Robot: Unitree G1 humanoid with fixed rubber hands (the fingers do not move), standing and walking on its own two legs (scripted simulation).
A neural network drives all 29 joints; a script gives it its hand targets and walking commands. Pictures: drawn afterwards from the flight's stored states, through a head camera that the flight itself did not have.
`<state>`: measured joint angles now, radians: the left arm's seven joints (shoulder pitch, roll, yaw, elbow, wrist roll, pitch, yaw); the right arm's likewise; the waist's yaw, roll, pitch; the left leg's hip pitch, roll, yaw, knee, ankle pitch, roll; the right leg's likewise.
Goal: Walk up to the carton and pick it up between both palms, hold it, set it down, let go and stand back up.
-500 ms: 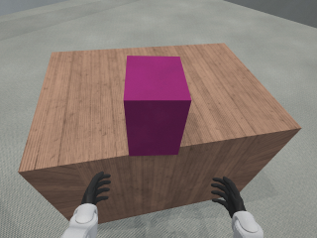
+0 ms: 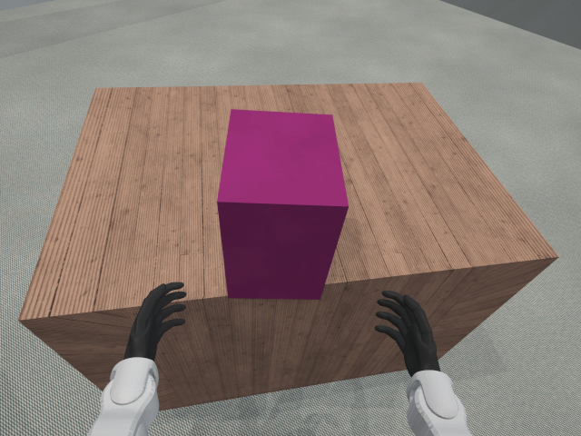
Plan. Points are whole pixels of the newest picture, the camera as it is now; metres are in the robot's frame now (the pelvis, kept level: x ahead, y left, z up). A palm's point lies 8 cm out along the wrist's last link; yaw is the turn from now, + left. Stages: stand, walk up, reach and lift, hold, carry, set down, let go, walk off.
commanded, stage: reach and lift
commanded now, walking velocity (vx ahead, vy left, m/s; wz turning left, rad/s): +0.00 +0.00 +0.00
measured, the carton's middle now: (278, 210) +0.44 +0.06 +0.03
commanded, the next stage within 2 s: none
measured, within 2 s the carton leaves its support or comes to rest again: neither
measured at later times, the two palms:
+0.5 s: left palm (146, 279) +0.27 +0.22 +0.05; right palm (409, 292) +0.30 -0.13 +0.05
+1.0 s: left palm (141, 219) +0.32 +0.23 +0.11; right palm (405, 228) +0.36 -0.12 +0.11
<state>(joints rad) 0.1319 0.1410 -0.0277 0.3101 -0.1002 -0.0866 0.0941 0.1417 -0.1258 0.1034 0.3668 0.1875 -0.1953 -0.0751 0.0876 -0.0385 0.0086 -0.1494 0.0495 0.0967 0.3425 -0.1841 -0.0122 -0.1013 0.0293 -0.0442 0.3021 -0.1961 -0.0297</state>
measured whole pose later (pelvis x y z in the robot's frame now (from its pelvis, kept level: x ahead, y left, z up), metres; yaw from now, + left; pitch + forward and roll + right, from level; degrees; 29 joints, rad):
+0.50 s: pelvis -0.01 +0.00 +0.00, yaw +0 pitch -2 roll +0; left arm -0.11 0.15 0.07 0.10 -0.10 0.34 0.06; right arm -0.13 -0.14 0.13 0.25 0.26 0.11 -0.19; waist 0.08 -0.04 0.06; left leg -0.10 0.05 0.10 0.28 -0.15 -0.01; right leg -0.05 0.03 -0.04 0.24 -0.16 -0.03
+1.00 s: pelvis -0.03 +0.00 +0.00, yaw +0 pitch +0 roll +0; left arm -0.51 0.19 0.12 0.27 -0.12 0.54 0.09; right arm -0.57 -0.18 0.07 0.47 0.30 0.30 -0.22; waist 0.08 -0.02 0.04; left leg -0.20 0.04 0.09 0.32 -0.13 0.00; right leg -0.15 0.02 -0.05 0.29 -0.14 -0.03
